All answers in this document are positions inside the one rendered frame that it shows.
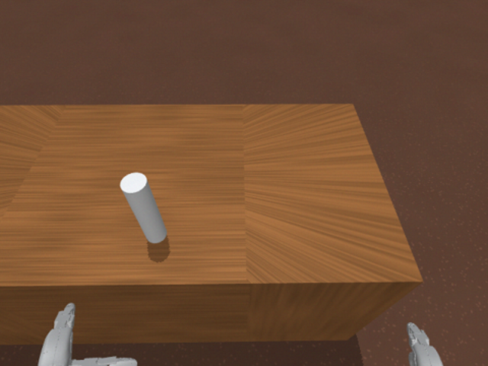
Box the right robot hand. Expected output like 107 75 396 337
406 323 443 366

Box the left robot hand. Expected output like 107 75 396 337
38 303 137 366

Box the can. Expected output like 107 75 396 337
120 172 167 243

